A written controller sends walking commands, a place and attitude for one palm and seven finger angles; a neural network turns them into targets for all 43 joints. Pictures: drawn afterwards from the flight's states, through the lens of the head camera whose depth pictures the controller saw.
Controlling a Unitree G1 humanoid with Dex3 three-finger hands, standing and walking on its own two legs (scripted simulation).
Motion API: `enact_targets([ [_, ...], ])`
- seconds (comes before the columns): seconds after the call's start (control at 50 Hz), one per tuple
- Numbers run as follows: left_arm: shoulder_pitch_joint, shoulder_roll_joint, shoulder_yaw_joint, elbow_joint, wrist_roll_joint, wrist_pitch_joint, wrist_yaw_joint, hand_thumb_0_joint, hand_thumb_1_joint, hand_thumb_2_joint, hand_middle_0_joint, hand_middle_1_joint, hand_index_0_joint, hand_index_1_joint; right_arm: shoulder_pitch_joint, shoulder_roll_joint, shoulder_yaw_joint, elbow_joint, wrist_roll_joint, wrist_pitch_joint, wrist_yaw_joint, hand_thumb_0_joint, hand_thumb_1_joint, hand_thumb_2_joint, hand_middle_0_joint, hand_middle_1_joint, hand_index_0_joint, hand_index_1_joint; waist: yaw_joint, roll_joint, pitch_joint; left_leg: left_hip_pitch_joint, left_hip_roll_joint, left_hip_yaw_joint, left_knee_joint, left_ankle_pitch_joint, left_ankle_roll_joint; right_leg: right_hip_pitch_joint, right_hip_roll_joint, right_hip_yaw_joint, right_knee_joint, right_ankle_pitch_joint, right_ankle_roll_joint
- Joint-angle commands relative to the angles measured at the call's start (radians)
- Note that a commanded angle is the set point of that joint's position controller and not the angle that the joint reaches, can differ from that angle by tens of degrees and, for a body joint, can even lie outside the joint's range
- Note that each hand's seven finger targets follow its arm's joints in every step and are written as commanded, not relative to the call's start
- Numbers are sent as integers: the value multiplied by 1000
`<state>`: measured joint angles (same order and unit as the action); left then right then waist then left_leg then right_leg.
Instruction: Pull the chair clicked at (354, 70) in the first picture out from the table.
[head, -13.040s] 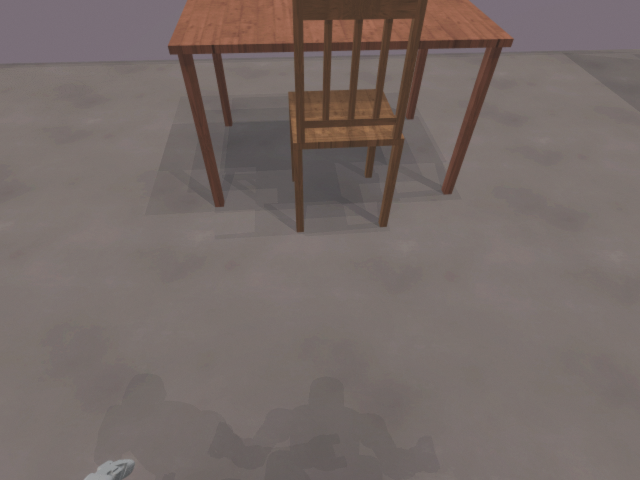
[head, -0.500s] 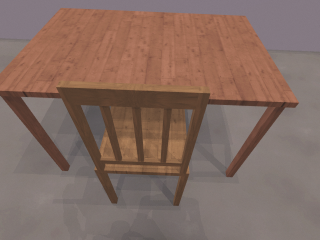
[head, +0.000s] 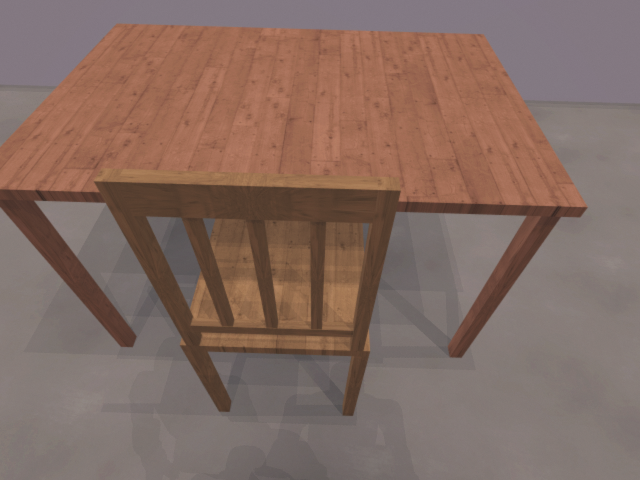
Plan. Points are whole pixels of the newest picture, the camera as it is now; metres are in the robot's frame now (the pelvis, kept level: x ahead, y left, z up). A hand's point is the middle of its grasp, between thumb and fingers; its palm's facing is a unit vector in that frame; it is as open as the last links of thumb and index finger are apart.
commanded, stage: look again from close up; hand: left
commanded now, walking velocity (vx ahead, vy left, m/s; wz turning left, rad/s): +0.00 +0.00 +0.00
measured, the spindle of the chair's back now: (264, 278) +0.43 +0.13 -0.07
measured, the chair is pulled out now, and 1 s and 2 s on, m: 0.00 0.00 0.00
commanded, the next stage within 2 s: raise the hand toward the chair's back in 0.56 s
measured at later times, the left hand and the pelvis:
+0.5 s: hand out of the picture -0.03 +0.13 -0.18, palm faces +0.03 -0.99 -0.16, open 7.3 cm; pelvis +0.00 -0.02 +0.00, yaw +0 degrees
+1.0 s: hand (251, 410) +0.21 +0.11 -0.03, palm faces +0.03 -1.00 +0.02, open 8.5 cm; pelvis -0.03 -0.05 -0.05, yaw +1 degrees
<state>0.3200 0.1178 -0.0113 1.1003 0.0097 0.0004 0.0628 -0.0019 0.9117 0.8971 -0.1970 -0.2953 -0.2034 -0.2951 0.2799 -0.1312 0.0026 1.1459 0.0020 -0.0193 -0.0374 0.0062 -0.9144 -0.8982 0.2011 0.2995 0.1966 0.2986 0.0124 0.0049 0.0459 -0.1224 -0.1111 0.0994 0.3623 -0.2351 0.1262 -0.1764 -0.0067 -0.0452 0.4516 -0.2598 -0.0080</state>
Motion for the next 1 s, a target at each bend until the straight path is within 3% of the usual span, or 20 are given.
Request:
enact_targets([
  [0.0, 98, 93, 18, -10, 2, -11, 4, 0, 900, 900, -200, -300, -200, -300, 77, -85, -9, -11, -1, -9, -6, 0, -900, -900, 200, 300, 200, 300, -7, -16, 16, 16, 225, -212, -66, 257, -97, -49, -110, 120, -55, 168, -37],
  [0.16, 94, 92, 8, -6, 0, -16, 0, 0, 900, 900, -200, -300, -200, -300, 70, -79, -3, -1, 0, -6, -2, 0, -900, -900, 200, 300, 200, 300, -8, -12, 42, -6, 218, -204, -77, 154, -81, -59, -109, 132, -93, 133, -36],
  [0.62, 116, 83, 4, 3, -2, -23, -2, 0, 900, 900, -200, -300, -200, -300, 111, -59, 5, 18, 1, -11, -5, 0, -900, -900, 200, 300, 200, 300, -10, -5, 22, -7, 221, -199, -67, 172, -76, -46, -104, 132, -103, 149, -37],
  [0.64, -4, 220, -16, -74, -22, -47, -11, 0, 900, 900, -200, -300, -200, -300, 26, -139, -4, -109, -18, -10, 7, 0, -900, -900, 200, 300, 200, 300, -62, 118, 77, -93, 121, -235, -80, 375, -87, -93, -16, 61, 48, 122, -80],
  [0.66, -569, 351, 123, -1422, -208, -173, 26, 0, 877, 890, -198, -296, -198, -296, 15, -316, -20, -459, 40, -145, -31, 0, -900, -900, 200, 300, 200, 300, -150, 201, -250, 87, 132, -159, -24, 255, -149, -157, 45, 22, 34, -4, -16],
  [0.68, -307, 273, 65, -1242, -124, -99, 47, 0, 853, 880, -195, -293, -195, -293, 12, -271, -26, -380, 39, -246, -45, 0, -900, -900, 200, 300, 200, 300, -89, 233, -200, 117, 174, -161, -99, 281, -170, -160, 40, 22, 95, -97, -38],
  [0.7, -209, 181, 26, -1086, -129, -53, 62, 0, 830, 870, -193, -289, -193, -289, 19, -264, -18, -323, 32, -274, -42, 0, -900, -900, 200, 300, 200, 300, -76, 141, -145, 63, 165, -160, -119, 190, -166, -190, 36, 30, 103, -111, -35],
  [0.72, -12, 78, -25, -1026, -136, 8, 66, 0, 807, 860, -191, -285, -191, -285, 14, -244, -24, -341, 44, -273, -34, 0, -900, -900, 200, 300, 200, 300, -66, 44, -73, -24, 163, -186, -93, 105, -156, -209, 34, 13, 93, -98, -36],
  [0.74, 21, 46, -44, -1049, -153, 21, 56, 0, 783, 850, -188, -282, -188, -282, -6, -258, -17, -364, 51, -278, -37, 0, -900, -900, 200, 300, 200, 300, -82, -41, -27, -95, 149, -189, -39, 32, -139, -241, 38, -4, 75, -83, -30],
  [0.76, -5, 23, -48, -1069, -169, -11, 36, 0, 760, 840, -186, -278, -186, -278, -24, -268, -18, -396, 53, -292, -37, 0, -900, -900, 200, 300, 200, 300, -83, -138, 14, -174, 140, -192, 33, -51, -107, -253, 25, -4, 43, -77, -20],
  [0.78, -24, 41, -37, -1079, -167, -60, 19, 0, 737, 830, -184, -274, -184, -274, -20, -284, -28, -429, 43, -313, -31, 0, -900, -900, 200, 300, 200, 300, -100, -205, 3, -228, 129, -196, 100, -108, -87, -295, 23, 2, 48, -113, -10],
  [0.82, -22, 42, -19, -1041, -146, -156, -8, 0, 690, 810, -179, -267, -179, -267, -33, -292, -53, -476, 9, -340, -10, 0, -900, -900, 200, 300, 200, 300, -116, -309, -90, -341, 110, -205, 246, -90, -79, -395, 25, -10, 134, -152, 0],
  [0.84, 108, 25, 0, -979, -156, -198, -36, 0, 667, 800, -177, -263, -177, -263, -50, -278, -68, -514, 12, -341, 8, 0, -900, -900, 200, 300, 200, 300, -75, -267, -139, -389, 99, -183, 305, -53, -94, -410, 27, 1, 187, -150, -11],
  [0.88, 282, 51, 69, -992, -194, -308, -108, 0, 620, 780, -172, -256, -172, -256, -104, -264, -82, -573, -2, -330, 48, 0, -900, -900, 200, 300, 200, 300, 11, -175, -274, -464, 87, -162, 410, 13, -119, -426, 22, 9, 298, -82, -18],
  [0.92, 392, 99, 172, -1003, -247, -423, -204, 0, 573, 760, -167, -249, -167, -249, -149, -254, -89, -622, 2, -304, 81, 0, -900, -900, 200, 300, 200, 300, 61, -82, -335, -563, 65, -125, 491, 36, -138, -419, 16, 31, 402, 27, -27],
  [0.94, 413, 169, 261, -1005, -261, -481, -244, 0, 550, 750, -165, -245, -165, -245, -154, -251, -96, -635, 10, -290, 96, 0, -900, -900, 200, 300, 200, 300, 86, 2, -361, -603, 60, -119, 525, 58, -151, -403, 9, 51, 450, 95, -35],
  [0.96, 385, 168, 265, -1061, -280, -545, -291, 0, 527, 740, -163, -241, -163, -241, -179, -246, -95, -670, 11, -280, 106, 0, -900, -900, 200, 300, 200, 300, 88, 75, -365, -650, 54, -107, 563, 50, -155, -422, 1, 72, 489, 123, -36],
  [0.98, 314, 235, 326, -1103, -278, -600, -311, 0, 503, 730, -160, -238, -160, -238, -202, -245, -101, -688, 10, -269, 110, 0, -900, -900, 200, 300, 200, 300, 80, 87, -366, -704, 55, -106, 603, 32, -152, -454, 3, 90, 529, 121, -35],
])
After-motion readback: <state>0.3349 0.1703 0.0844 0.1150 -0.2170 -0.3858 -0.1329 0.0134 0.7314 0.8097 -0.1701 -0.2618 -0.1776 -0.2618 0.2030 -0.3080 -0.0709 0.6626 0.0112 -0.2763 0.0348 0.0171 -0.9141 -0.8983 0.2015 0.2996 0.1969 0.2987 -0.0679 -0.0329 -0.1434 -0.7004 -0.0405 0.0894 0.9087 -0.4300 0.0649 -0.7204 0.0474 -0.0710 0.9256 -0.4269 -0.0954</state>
